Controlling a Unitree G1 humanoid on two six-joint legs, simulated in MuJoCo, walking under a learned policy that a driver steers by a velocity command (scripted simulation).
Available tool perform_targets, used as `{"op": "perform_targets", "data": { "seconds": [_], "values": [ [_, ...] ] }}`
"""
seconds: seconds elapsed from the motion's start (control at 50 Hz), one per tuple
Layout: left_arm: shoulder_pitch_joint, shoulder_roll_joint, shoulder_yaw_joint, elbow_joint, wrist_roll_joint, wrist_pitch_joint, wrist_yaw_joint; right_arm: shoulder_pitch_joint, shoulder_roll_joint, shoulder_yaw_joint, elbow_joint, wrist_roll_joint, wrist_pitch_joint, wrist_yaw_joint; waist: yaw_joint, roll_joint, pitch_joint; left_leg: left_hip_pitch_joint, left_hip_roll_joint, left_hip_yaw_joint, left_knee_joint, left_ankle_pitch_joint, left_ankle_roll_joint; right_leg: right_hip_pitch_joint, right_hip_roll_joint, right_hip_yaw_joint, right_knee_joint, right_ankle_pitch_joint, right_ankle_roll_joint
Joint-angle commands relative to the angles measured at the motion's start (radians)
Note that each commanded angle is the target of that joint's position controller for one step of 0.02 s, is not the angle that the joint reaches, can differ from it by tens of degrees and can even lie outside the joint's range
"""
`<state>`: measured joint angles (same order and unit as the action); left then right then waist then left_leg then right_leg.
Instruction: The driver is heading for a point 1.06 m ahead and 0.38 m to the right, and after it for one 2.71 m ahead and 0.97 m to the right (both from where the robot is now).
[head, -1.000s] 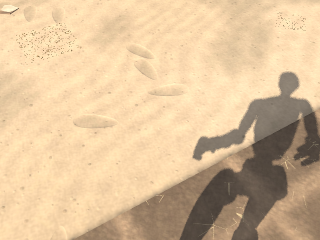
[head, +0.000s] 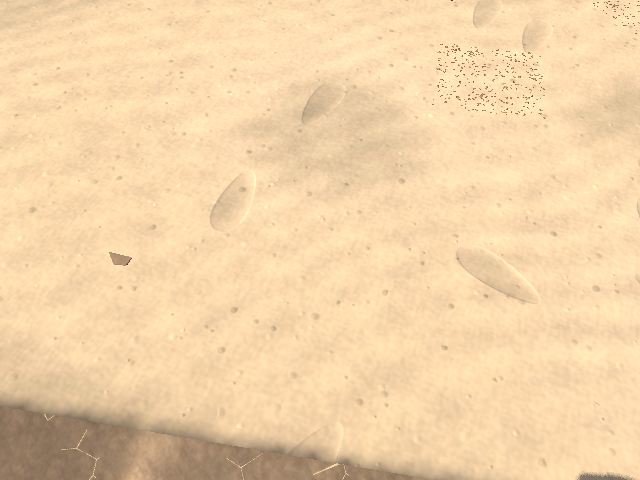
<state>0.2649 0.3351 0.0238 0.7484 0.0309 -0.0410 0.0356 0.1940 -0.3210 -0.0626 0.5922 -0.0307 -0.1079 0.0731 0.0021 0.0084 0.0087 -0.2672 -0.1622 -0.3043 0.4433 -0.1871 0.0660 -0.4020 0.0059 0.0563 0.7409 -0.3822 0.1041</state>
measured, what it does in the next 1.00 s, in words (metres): walks ahead, turning right: right foot, then left foot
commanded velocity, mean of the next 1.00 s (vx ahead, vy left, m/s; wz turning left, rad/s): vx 0.16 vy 0.00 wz -0.53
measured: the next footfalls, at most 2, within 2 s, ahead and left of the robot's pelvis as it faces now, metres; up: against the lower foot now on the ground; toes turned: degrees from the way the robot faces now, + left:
right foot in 0.12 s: +0.06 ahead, -0.14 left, +0.00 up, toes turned +4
left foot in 0.60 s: +0.09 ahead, +0.08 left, +0.00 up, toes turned -19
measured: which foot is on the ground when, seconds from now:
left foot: down 0.00-0.22, up 0.24-0.58, down 0.60-1.00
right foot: up 0.00-0.10, down 0.12-0.60, up 0.62-1.00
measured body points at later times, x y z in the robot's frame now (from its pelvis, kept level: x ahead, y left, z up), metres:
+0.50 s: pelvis +0.03 -0.04 +0.00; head +0.06 -0.05 +0.45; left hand +0.20 +0.21 -0.10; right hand +0.16 -0.35 -0.08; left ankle +0.03 +0.11 -0.70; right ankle +0.02 -0.14 -0.74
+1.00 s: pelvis +0.10 -0.04 +0.00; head +0.12 -0.04 +0.45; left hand +0.38 +0.06 -0.12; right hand -0.06 -0.25 -0.13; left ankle +0.06 +0.10 -0.74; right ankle +0.11 -0.24 -0.66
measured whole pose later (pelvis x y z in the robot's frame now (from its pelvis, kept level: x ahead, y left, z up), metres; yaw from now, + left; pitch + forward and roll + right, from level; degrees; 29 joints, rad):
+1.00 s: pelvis +0.10 -0.04 +0.00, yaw -37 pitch +0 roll +0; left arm 0.14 0.27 0.04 0.75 0.02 0.03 -0.10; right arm 0.41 -0.25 -0.02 0.85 -0.02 -0.08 0.00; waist -0.06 -0.02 0.03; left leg 0.11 0.02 0.32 0.20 -0.31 0.00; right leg -0.72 -0.10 0.00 1.01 -0.05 -0.01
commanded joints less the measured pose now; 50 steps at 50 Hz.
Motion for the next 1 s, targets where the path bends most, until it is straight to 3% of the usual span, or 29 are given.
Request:
{"op": "perform_targets", "data": {
  "seconds": [0.02,0.08,0.1,0.12,0.14,0.16,0.18,0.2,0.22,0.26,0.32,0.38,0.42,0.46,0.5,0.56,0.58,0.6,0.62,0.64,0.66,0.68,0.7,0.72,0.78,0.88,0.9,0.94,1.0],
  "values": [
    [-0.065,0.076,0.005,-0.068,-0.001,-0.031,-0.012,0.037,-0.159,-0.044,-0.045,0.008,0.002,-0.016,-0.063,0.085,-0.098,0.154,0.329,-0.289,-0.027,0.32,0.213,-0.075,-0.013,-0.014,-0.04,-0.002,-0.011],
    [-0.046,0.063,0.0,-0.058,-0.02,-0.039,-0.039,-0.029,-0.152,-0.026,-0.022,0.009,0.024,-0.01,-0.006,0.059,-0.09,0.037,0.276,-0.274,-0.014,0.316,0.185,0.114,0.019,-0.058,-0.253,0.207,-0.057],
    [-0.044,0.05,-0.006,-0.055,-0.026,-0.04,-0.053,-0.039,-0.122,-0.009,-0.003,0.013,0.032,-0.002,0.012,0.053,-0.093,0.006,0.262,-0.258,-0.006,0.28,0.148,0.183,-0.001,-0.036,-0.31,0.332,-0.087],
    [-0.019,0.044,-0.009,-0.054,-0.027,-0.044,-0.069,-0.036,-0.064,0.018,0.018,0.021,0.038,0.007,0.033,0.02,-0.121,-0.045,0.22,-0.208,0.036,0.169,0.066,0.287,-0.067,0.027,-0.34,0.498,-0.144],
    [-0.015,0.071,-0.018,-0.059,-0.04,-0.061,-0.091,0.07,0.039,0.049,0.033,0.04,0.045,0.019,-0.025,-0.166,-0.178,-0.103,0.073,-0.015,0.167,-0.163,-0.128,0.41,-0.271,0.266,-0.408,0.847,-0.311],
    [-0.084,0.046,-0.033,-0.074,-0.038,-0.061,-0.122,0.132,-0.034,0.018,0.063,0.025,0.054,0.004,-0.078,-0.062,-0.161,-0.092,0.114,0.011,0.165,-0.353,-0.215,0.335,-0.306,0.358,-0.35,0.754,-0.375],
    [-0.135,0.058,-0.023,-0.072,-0.055,-0.057,-0.15,0.103,-0.064,0.013,0.079,0.044,0.076,-0.011,-0.091,-0.004,-0.101,-0.021,0.153,0.069,0.108,-0.214,-0.243,0.222,-0.227,0.287,-0.342,0.532,-0.316],
    [-0.156,0.095,-0.002,-0.081,-0.054,-0.053,-0.165,0.043,-0.091,0.005,0.074,0.04,0.091,-0.032,-0.077,-0.03,-0.062,0.013,0.136,0.122,0.051,-0.125,-0.226,0.149,-0.133,0.241,-0.357,0.335,-0.253],
    [-0.144,0.149,0.029,-0.097,-0.037,-0.051,-0.159,-0.015,-0.138,-0.014,0.061,0.023,0.091,-0.061,-0.043,-0.089,-0.045,-0.022,0.108,0.156,0.09,-0.122,-0.199,0.15,-0.122,0.271,-0.376,0.289,-0.261],
    [-0.07,0.201,0.066,-0.087,-0.026,-0.061,-0.146,-0.061,-0.145,-0.018,0.046,-0.001,0.07,-0.105,-0.013,-0.104,-0.052,-0.095,0.115,0.202,0.146,-0.154,-0.169,0.24,-0.185,0.373,-0.383,0.347,-0.351],
    [0.064,0.159,0.08,-0.073,-0.011,-0.09,-0.106,-0.149,-0.11,-0.008,0.025,0.0,0.042,-0.152,0.07,-0.171,-0.052,-0.263,0.132,0.223,0.434,-0.387,-0.184,0.383,-0.293,0.522,-0.398,0.57,-0.491],
    [-0.01,0.084,0.063,-0.081,-0.001,-0.11,-0.091,-0.09,-0.084,-0.001,0.042,-0.036,0.045,-0.155,0.009,-0.096,-0.044,-0.235,0.172,0.202,0.635,-0.414,-0.185,0.324,-0.242,0.439,-0.402,0.704,-0.434],
    [-0.04,0.095,0.066,-0.078,-0.014,-0.103,-0.083,-0.107,-0.051,0.01,0.03,-0.041,0.053,-0.14,-0.005,-0.077,-0.044,-0.194,0.173,0.246,0.438,-0.365,-0.193,0.333,-0.171,0.389,-0.417,0.695,-0.394],
    [-0.03,0.134,0.08,-0.082,-0.009,-0.092,-0.084,-0.108,-0.038,0.017,0.032,-0.02,0.057,-0.123,0.006,-0.104,-0.064,-0.134,0.146,0.268,0.294,-0.323,-0.197,0.357,-0.136,0.4,-0.411,0.699,-0.389],
    [-0.046,0.164,0.093,-0.103,0.007,-0.081,-0.09,-0.062,-0.064,0.014,0.052,0.003,0.051,-0.108,0.01,-0.121,-0.073,-0.067,0.112,0.274,0.186,-0.241,-0.174,0.338,-0.135,0.443,-0.402,0.677,-0.399],
    [-0.116,0.183,0.092,-0.123,0.011,-0.048,-0.098,0.019,-0.109,0.002,0.075,0.027,0.037,-0.091,-0.038,-0.101,-0.068,0.12,0.086,0.296,-0.086,0.011,-0.104,0.227,-0.112,0.49,-0.369,0.553,-0.373],
    [-0.096,0.159,0.077,-0.109,0.017,-0.036,-0.101,0.023,-0.133,-0.005,0.07,0.032,0.029,-0.087,-0.036,-0.098,-0.07,0.202,0.127,0.278,-0.136,0.14,-0.047,0.17,-0.085,0.501,-0.358,0.452,-0.33],
    [-0.051,0.108,0.056,-0.097,0.018,-0.027,-0.099,0.044,-0.18,-0.021,0.057,0.031,0.017,-0.091,-0.034,-0.047,-0.106,0.327,0.246,0.215,-0.133,0.361,0.066,0.083,-0.029,0.468,-0.298,0.256,-0.252],
    [0.028,0.003,0.024,-0.124,0.018,-0.028,-0.095,0.078,-0.281,-0.046,0.027,0.032,-0.004,-0.107,0.001,0.174,-0.21,0.514,0.543,-0.075,-0.155,0.767,0.363,-0.073,0.146,0.257,-0.082,-0.139,-0.114],
    [0.023,0.062,0.045,-0.115,0.042,-0.043,-0.089,0.025,-0.262,-0.042,0.016,-0.019,-0.011,-0.116,0.004,0.098,-0.085,0.431,0.68,-0.155,-0.226,0.693,0.422,-0.207,0.095,0.169,0.106,-0.238,-0.044],
    [-0.008,0.13,0.065,-0.085,0.037,-0.036,-0.072,-0.016,-0.184,-0.028,0.009,-0.011,-0.014,-0.12,0.0,0.046,-0.047,0.35,0.602,-0.038,-0.26,0.516,0.333,-0.171,0.04,0.123,0.242,-0.188,-0.036],
    [0.009,0.153,0.076,-0.059,0.041,-0.028,-0.056,-0.101,-0.103,-0.001,-0.009,0.005,-0.013,-0.117,0.032,0.081,-0.022,0.297,0.509,0.081,-0.296,0.182,0.208,-0.168,0.022,0.1,0.293,-0.076,-0.043],
    [0.019,0.138,0.075,-0.025,0.044,-0.026,-0.056,-0.111,-0.035,0.028,-0.018,0.005,-0.012,-0.118,0.023,0.119,-0.002,0.288,0.463,0.121,-0.349,-0.137,0.135,-0.193,0.0,0.111,0.316,0.05,-0.052],
    [0.004,0.097,0.061,-0.026,0.049,-0.024,-0.07,-0.09,-0.028,0.039,-0.005,-0.007,-0.013,-0.122,0.016,0.153,0.032,0.29,0.462,0.118,-0.382,-0.244,0.109,-0.233,-0.007,0.089,0.343,0.115,-0.057],
    [-0.096,0.021,0.028,-0.039,0.007,-0.023,-0.119,0.01,-0.067,0.036,0.034,-0.05,-0.018,-0.127,-0.052,0.093,0.067,0.395,0.461,0.212,-0.372,-0.278,0.075,-0.395,-0.034,0.056,0.37,0.207,-0.055],
    [-0.17,-0.036,-0.007,-0.035,0.017,-0.044,-0.144,0.18,-0.057,0.047,0.14,-0.073,-0.028,-0.092,-0.101,0.081,0.105,0.458,0.51,0.324,-0.367,-0.149,0.129,-0.547,-0.095,0.033,0.281,0.342,-0.066],
    [-0.257,0.091,0.055,-0.079,-0.017,0.024,-0.135,0.238,-0.17,-0.016,0.18,0.046,0.013,-0.076,-0.112,-0.034,0.1,0.4,0.465,0.405,-0.343,-0.101,0.03,-0.496,-0.09,-0.066,0.32,0.312,-0.084],
    [-0.266,0.035,0.042,-0.103,-0.025,0.061,-0.139,0.242,-0.111,-0.002,0.197,0.039,0.029,-0.072,-0.101,0.085,0.134,0.344,0.445,0.437,-0.362,-0.108,0.017,-0.505,-0.104,-0.076,0.301,0.326,-0.104],
    [-0.301,-0.011,0.033,-0.114,-0.017,0.068,-0.132,0.266,-0.029,0.011,0.246,0.005,0.018,-0.078,-0.072,0.096,0.185,0.329,0.464,0.465,-0.396,-0.114,0.049,-0.505,-0.108,-0.061,0.219,0.338,-0.146]
  ]
}}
